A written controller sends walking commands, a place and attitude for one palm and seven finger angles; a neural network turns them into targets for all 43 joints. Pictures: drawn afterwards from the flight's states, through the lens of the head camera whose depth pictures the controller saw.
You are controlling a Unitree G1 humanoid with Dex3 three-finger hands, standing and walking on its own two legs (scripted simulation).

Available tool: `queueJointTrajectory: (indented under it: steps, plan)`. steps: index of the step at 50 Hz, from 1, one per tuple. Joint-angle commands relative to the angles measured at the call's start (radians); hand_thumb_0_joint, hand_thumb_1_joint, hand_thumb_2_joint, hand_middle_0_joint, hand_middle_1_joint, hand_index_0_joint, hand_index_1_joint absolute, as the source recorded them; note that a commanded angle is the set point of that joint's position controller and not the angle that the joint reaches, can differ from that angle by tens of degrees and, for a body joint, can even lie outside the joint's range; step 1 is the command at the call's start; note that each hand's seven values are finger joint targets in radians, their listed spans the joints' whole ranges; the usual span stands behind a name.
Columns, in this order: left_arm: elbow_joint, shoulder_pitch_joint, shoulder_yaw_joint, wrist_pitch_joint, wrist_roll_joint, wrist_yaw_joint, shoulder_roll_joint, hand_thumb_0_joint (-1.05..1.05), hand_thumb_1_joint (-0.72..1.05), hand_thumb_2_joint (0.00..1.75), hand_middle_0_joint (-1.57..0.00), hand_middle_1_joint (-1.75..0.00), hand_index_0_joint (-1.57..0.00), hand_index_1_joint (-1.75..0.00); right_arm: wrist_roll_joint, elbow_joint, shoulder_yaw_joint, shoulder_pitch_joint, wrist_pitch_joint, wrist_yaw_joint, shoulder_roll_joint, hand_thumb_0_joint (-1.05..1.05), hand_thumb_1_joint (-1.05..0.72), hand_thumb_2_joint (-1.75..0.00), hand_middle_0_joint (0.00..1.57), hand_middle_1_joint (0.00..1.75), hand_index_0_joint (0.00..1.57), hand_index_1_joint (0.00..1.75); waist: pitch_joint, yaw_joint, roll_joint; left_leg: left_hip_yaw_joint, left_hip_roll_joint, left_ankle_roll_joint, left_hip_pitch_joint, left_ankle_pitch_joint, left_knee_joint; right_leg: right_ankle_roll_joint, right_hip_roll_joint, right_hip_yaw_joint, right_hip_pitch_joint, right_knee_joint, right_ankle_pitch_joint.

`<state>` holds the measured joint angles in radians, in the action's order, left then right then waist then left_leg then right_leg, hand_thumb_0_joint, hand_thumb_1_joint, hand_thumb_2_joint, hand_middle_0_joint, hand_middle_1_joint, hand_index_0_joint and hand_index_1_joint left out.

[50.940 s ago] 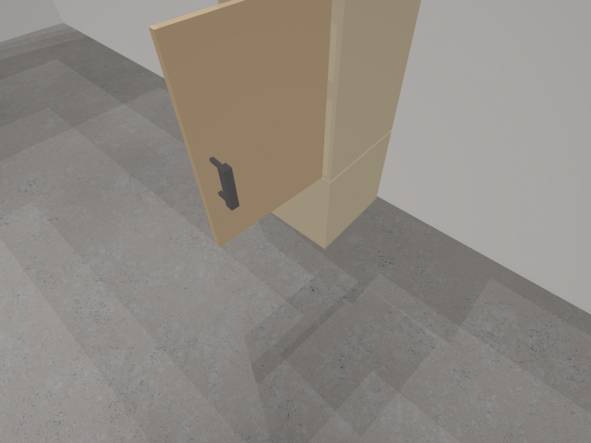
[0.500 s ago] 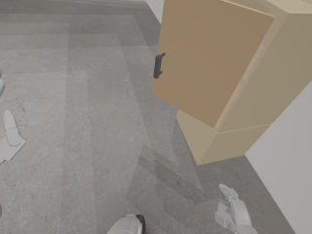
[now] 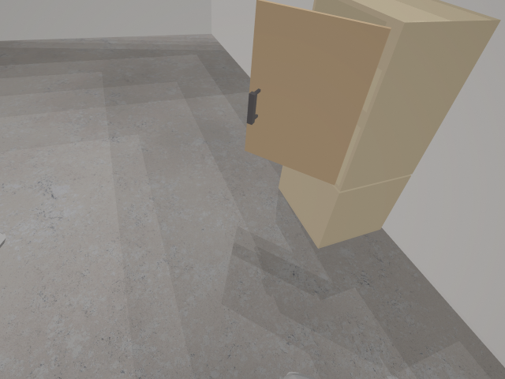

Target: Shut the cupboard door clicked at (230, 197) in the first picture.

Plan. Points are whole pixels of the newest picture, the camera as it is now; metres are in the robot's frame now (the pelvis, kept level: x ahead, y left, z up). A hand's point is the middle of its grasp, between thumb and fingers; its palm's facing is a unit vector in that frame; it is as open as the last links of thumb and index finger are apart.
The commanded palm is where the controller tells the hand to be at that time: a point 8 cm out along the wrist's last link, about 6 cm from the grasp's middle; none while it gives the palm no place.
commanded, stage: stop stepping back and stand still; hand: left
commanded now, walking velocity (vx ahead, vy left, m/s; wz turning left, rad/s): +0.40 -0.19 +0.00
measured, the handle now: (254, 106) +1.09 +0.04 -0.09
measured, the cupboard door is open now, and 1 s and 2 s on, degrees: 40 40 40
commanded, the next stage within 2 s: let the arm hang, fingers relaxed in 1.14 s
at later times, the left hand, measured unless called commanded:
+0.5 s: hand (78, 244) +0.21 +0.23 +0.18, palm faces +0.44 -0.78 -0.46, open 7.4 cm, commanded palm +0.16 +0.26 +0.19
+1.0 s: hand (102, 211) +0.28 +0.23 +0.16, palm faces +0.40 -0.73 -0.55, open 7.4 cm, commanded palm +0.23 +0.26 +0.19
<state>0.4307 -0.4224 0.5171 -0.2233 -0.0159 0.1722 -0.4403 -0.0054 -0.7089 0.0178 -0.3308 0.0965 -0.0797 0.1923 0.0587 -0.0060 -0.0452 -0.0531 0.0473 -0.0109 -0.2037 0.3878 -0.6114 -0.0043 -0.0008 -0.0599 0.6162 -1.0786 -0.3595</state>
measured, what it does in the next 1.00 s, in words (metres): steps on the spot: right foot, then left foot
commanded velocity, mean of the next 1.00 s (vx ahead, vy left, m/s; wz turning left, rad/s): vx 0.02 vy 0.00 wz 0.00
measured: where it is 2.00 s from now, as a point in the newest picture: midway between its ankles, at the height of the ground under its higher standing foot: outside the picture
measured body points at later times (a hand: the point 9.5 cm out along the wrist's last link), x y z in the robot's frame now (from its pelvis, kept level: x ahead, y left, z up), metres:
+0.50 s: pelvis +0.00 -0.03 +0.00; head +0.01 -0.02 +0.45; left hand +0.19 +0.26 +0.21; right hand +0.13 -0.30 -0.09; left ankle +0.06 +0.10 -0.70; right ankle -0.08 -0.14 -0.73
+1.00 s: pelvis +0.07 -0.04 +0.00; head +0.09 -0.05 +0.45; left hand +0.26 +0.27 +0.19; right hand +0.20 -0.28 -0.11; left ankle +0.07 +0.09 -0.73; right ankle -0.01 -0.12 -0.73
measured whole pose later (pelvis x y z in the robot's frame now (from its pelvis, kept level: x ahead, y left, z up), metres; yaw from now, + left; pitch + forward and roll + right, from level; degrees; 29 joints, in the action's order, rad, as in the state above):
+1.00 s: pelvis +0.07 -0.04 +0.00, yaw -3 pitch +2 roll +1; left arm 0.41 -0.58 0.45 -0.20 -0.04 0.18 -0.42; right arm 0.02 -0.66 0.00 -0.24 0.04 -0.08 0.20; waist 0.00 0.00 0.01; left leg -0.07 0.02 0.00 -0.28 0.29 -0.56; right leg -0.03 0.01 -0.06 0.18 -0.58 -0.42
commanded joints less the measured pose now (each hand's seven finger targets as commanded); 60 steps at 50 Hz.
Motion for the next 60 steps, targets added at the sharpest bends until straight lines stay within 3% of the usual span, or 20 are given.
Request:
queueJointTrajectory:
  steps: [1,8,12,13,15,16,19,22,25,27,28,29,30,35,40,45,49,52,55,60]
  plan:
    - [0.173,0.112,-0.065,-0.029,0.03,-0.028,-0.084,0.0,0.9,0.9,-0.2,-0.3,-0.2,-0.3,0.007,0.185,0.051,0.178,0.047,0.027,0.145,0.0,-0.9,-0.9,0.2,0.3,0.2,0.3,-0.209,-0.023,0.106,0.303,0.316,-0.172,-0.167,0.247,0.462,0.01,0.067,0.035,0.105,-0.096,0.137]
    - [0.299,0.021,0.044,-0.027,0.021,-0.006,-0.211,0.0,0.9,0.9,-0.2,-0.3,-0.2,-0.3,-0.016,0.213,0.033,0.194,0.032,0.007,0.125,0.0,-0.9,-0.9,0.2,0.3,0.2,0.3,-0.098,-0.009,0.338,0.128,0.245,-0.109,-0.198,0.293,0.502,0.008,-0.004,-0.096,-0.232,0.262,0.035]
    - [0.271,-0.005,0.054,-0.01,0.006,0.02,-0.195,0.0,0.9,0.9,-0.2,-0.3,-0.2,-0.3,-0.021,0.209,0.023,0.192,0.019,-0.002,0.11,0.0,-0.9,-0.9,0.2,0.3,0.2,0.3,-0.001,0.001,0.287,0.041,0.177,-0.064,-0.228,0.248,0.249,-0.019,-0.039,-0.122,-0.531,0.606,-0.072]
    - [0.243,-0.036,0.052,0.001,0.006,0.022,-0.191,0.0,0.9,0.9,-0.2,-0.3,-0.2,-0.3,-0.014,0.2,0.02,0.181,0.012,0.0,0.101,0.0,-0.9,-0.9,0.2,0.3,0.2,0.3,0.024,-0.001,0.208,-0.005,0.128,-0.058,-0.287,0.18,0.087,-0.049,0.017,-0.051,-0.61,0.654,-0.068]
    - [0.226,-0.009,0.086,0.007,0.001,0.033,-0.25,0.0,0.9,0.9,-0.2,-0.3,-0.2,-0.3,0.009,0.212,0.029,0.203,0.005,0.0,0.097,0.0,-0.9,-0.9,0.2,0.3,0.2,0.3,0.029,0.012,-0.18,-0.024,-0.025,-0.008,-0.597,0.164,-0.468,-0.232,0.387,0.567,-0.709,0.832,-0.017]
    - [0.236,0.021,0.11,-0.016,-0.006,0.038,-0.27,0.0,0.9,0.9,-0.2,-0.3,-0.2,-0.3,-0.001,0.198,0.037,0.199,0.012,-0.002,0.119,0.0,-0.9,-0.9,0.2,0.3,0.2,0.3,-0.02,0.005,-0.125,0.029,-0.008,0.014,-0.665,0.135,-0.615,-0.265,0.456,0.548,-0.689,0.833,0.211]
    - [0.231,-0.04,0.046,-0.036,-0.007,0.024,-0.168,0.0,0.9,0.9,-0.2,-0.3,-0.2,-0.3,0.01,0.199,0.047,0.215,0.004,0.01,0.129,0.0,-0.9,-0.9,0.2,0.3,0.2,0.3,-0.067,-0.005,-0.039,0.098,0.069,0.025,-0.581,0.007,-0.541,-0.256,0.386,0.398,-0.555,0.756,0.281]
    - [0.243,-0.066,0.042,-0.066,-0.011,0.026,-0.153,0.0,0.9,0.9,-0.2,-0.3,-0.2,-0.3,0.011,0.194,0.024,0.208,-0.013,0.005,0.092,0.0,-0.9,-0.9,0.2,0.3,0.2,0.3,-0.072,-0.002,-0.066,-0.007,0.053,0.006,-0.308,-0.071,-0.194,-0.163,0.282,0.101,-0.422,0.688,0.42]
    - [0.284,0.005,0.041,-0.074,-0.012,0.037,-0.174,0.0,0.9,0.9,-0.2,-0.3,-0.2,-0.3,0.004,0.198,0.04,0.199,0.02,-0.013,0.107,0.0,-0.9,-0.9,0.2,0.3,0.2,0.3,-0.016,-0.016,-0.067,-0.108,-0.034,0.012,-0.045,-0.271,0.028,-0.095,0.209,0.021,-0.375,0.597,0.342]
    - [0.35,0.031,0.05,-0.087,-0.015,0.037,-0.187,0.0,0.9,0.9,-0.2,-0.3,-0.2,-0.3,0.009,0.215,0.065,0.183,0.038,-0.025,0.143,0.0,-0.9,-0.9,0.2,0.3,0.2,0.3,0.023,-0.022,0.152,0.028,0.033,-0.019,0.114,-0.331,0.127,-0.039,0.148,0.006,-0.292,0.397,0.238]
    - [0.372,0.003,0.069,-0.093,-0.012,0.039,-0.2,0.0,0.9,0.9,-0.2,-0.3,-0.2,-0.3,0.012,0.225,0.073,0.183,0.046,-0.026,0.163,0.0,-0.9,-0.9,0.2,0.3,0.2,0.3,0.069,-0.005,0.345,0.24,0.189,-0.082,0.18,-0.463,0.182,0.005,0.056,-0.036,-0.218,0.255,-0.001]
    - [0.382,-0.007,0.077,-0.102,-0.014,0.039,-0.204,0.0,0.9,0.9,-0.2,-0.3,-0.2,-0.3,0.007,0.235,0.062,0.183,0.056,-0.019,0.146,0.0,-0.9,-0.9,0.2,0.3,0.2,0.3,0.084,0.0,0.349,0.368,0.269,-0.138,0.132,-0.508,0.261,0.01,0.01,0.019,-0.228,0.167,-0.213]
    - [0.323,-0.042,0.104,-0.096,-0.01,0.037,-0.218,0.0,0.9,0.9,-0.2,-0.3,-0.2,-0.3,-0.004,0.218,0.052,0.177,0.064,-0.018,0.126,0.0,-0.9,-0.9,0.2,0.3,0.2,0.3,0.047,-0.004,0.316,0.363,0.277,-0.148,0.105,-0.585,0.278,0.011,0.012,0.039,-0.219,0.158,-0.186]
    - [0.355,-0.187,0.125,-0.073,-0.023,0.026,-0.199,0.0,0.9,0.9,-0.2,-0.3,-0.2,-0.3,0.017,0.221,0.031,0.168,0.073,0.022,0.116,0.0,-0.9,-0.9,0.2,0.3,0.2,0.3,0.113,-0.002,0.29,0.102,0.189,-0.065,0.024,-0.567,0.164,0.013,0.022,-0.007,-0.419,0.543,0.022]
    - [0.228,-0.271,0.108,-0.027,-0.043,0.021,-0.167,0.0,0.9,0.9,-0.2,-0.3,-0.2,-0.3,0.034,0.232,0.025,0.168,0.021,0.032,0.095,0.0,-0.9,-0.9,0.2,0.3,0.2,0.3,0.049,-0.02,-0.14,-0.005,-0.004,0.035,-0.244,-0.073,-0.132,-0.113,0.271,0.304,-0.513,0.691,0.645]
    - [0.115,-0.181,0.094,-0.028,-0.021,0.027,-0.175,0.0,0.9,0.9,-0.2,-0.3,-0.2,-0.3,0.022,0.219,0.003,0.178,-0.001,0.005,0.088,0.0,-0.9,-0.9,0.2,0.3,0.2,0.3,0.053,-0.011,-0.102,-0.019,-0.019,0.017,-0.226,-0.119,0.019,-0.084,0.213,0.159,-0.629,0.577,0.875]
    - [0.205,-0.066,0.021,-0.021,-0.018,0.021,-0.161,0.0,0.9,0.9,-0.2,-0.3,-0.2,-0.3,0.029,0.225,0.024,0.181,0.011,-0.019,0.125,0.0,-0.9,-0.9,0.2,0.3,0.2,0.3,0.118,-0.01,0.028,0.023,0.072,-0.041,0.121,-0.756,0.118,0.045,0.107,0.065,-0.458,0.451,0.82]
    - [0.336,-0.018,-0.012,-0.015,-0.004,0.024,-0.157,0.0,0.9,0.9,-0.2,-0.3,-0.2,-0.3,0.02,0.243,0.02,0.181,0.014,-0.01,0.125,0.0,-0.9,-0.9,0.2,0.3,0.2,0.3,0.128,-0.003,0.201,0.103,0.152,-0.075,0.226,-1.144,0.089,0.035,0.037,0.026,-0.339,0.44,0.34]
    - [0.343,-0.079,0.018,-0.018,-0.003,0.02,-0.165,0.0,0.9,0.9,-0.2,-0.3,-0.2,-0.3,0.019,0.251,0.022,0.184,0.026,0.002,0.129,0.0,-0.9,-0.9,0.2,0.3,0.2,0.3,0.058,0.003,0.221,0.09,0.152,-0.04,0.104,-0.908,0.125,0.01,0.025,0.012,-0.409,0.591,0.242]
    - [0.268,-0.23,0.117,-0.026,-0.031,0.027,-0.21,0.0,0.9,0.9,-0.2,-0.3,-0.2,-0.3,0.028,0.272,0.017,0.163,-0.013,0.004,0.111,0.0,-0.9,-0.9,0.2,0.3,0.2,0.3,0.14,-0.009,0.088,-0.009,0.04,0.021,-0.105,-0.548,-0.02,-0.035,0.161,0.134,-0.62,0.595,0.913]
